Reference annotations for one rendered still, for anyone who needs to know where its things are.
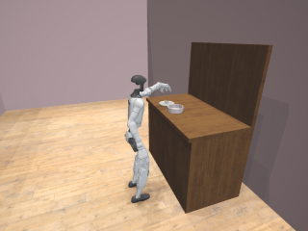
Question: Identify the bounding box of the right robot shin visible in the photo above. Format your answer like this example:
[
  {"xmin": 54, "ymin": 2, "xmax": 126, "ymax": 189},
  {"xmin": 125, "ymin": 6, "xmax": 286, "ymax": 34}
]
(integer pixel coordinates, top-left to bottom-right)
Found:
[{"xmin": 136, "ymin": 168, "xmax": 150, "ymax": 198}]

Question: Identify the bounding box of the robot shin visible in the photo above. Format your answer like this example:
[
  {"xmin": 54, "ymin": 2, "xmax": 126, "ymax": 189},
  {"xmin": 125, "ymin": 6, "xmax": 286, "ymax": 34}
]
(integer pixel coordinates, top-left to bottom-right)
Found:
[
  {"xmin": 136, "ymin": 168, "xmax": 150, "ymax": 198},
  {"xmin": 132, "ymin": 160, "xmax": 141, "ymax": 183}
]

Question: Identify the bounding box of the table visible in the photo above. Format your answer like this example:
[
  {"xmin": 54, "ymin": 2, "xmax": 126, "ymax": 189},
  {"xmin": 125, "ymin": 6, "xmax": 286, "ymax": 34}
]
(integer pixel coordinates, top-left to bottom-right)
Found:
[{"xmin": 146, "ymin": 42, "xmax": 273, "ymax": 214}]

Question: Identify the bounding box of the left robot upper arm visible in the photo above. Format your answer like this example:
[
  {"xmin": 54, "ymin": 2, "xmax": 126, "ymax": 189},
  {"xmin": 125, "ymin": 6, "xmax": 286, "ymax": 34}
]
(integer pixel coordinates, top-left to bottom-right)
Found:
[{"xmin": 140, "ymin": 88, "xmax": 152, "ymax": 97}]

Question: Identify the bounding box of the robot right hand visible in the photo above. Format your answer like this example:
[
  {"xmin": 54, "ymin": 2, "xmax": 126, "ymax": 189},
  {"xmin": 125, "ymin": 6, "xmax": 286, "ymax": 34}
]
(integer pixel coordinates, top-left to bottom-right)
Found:
[{"xmin": 138, "ymin": 148, "xmax": 150, "ymax": 167}]

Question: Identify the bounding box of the right robot upper arm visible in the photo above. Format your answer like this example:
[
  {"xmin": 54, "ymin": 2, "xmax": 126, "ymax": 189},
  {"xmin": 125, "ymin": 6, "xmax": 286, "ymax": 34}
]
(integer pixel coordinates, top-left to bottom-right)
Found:
[{"xmin": 127, "ymin": 98, "xmax": 143, "ymax": 128}]

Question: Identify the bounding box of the lid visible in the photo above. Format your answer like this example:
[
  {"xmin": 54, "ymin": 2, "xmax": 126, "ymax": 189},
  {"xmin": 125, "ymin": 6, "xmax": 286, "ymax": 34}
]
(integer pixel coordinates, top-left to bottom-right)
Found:
[{"xmin": 159, "ymin": 101, "xmax": 174, "ymax": 107}]

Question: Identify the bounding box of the left robot forearm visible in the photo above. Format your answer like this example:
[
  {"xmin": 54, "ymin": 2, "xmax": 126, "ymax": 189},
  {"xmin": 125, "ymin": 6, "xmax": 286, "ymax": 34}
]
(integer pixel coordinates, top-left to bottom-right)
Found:
[{"xmin": 149, "ymin": 82, "xmax": 164, "ymax": 92}]

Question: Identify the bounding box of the left robot shin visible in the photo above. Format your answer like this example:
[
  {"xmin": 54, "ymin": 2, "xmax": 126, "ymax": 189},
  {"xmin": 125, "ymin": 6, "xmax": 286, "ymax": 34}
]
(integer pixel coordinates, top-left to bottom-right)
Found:
[{"xmin": 132, "ymin": 160, "xmax": 141, "ymax": 183}]

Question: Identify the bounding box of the robot left hand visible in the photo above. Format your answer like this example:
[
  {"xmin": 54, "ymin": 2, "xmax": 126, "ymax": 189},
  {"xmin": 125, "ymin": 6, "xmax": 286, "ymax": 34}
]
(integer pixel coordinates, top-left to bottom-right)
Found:
[{"xmin": 160, "ymin": 84, "xmax": 171, "ymax": 94}]

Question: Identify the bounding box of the pot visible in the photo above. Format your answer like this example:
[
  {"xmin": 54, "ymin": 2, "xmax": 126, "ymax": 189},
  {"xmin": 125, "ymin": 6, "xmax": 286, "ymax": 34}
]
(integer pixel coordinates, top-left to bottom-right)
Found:
[{"xmin": 167, "ymin": 104, "xmax": 184, "ymax": 114}]

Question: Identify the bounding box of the right robot forearm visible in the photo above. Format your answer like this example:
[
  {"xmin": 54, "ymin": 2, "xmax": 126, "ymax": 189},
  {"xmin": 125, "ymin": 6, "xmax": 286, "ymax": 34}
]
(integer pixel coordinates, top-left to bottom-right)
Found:
[{"xmin": 129, "ymin": 122, "xmax": 144, "ymax": 150}]

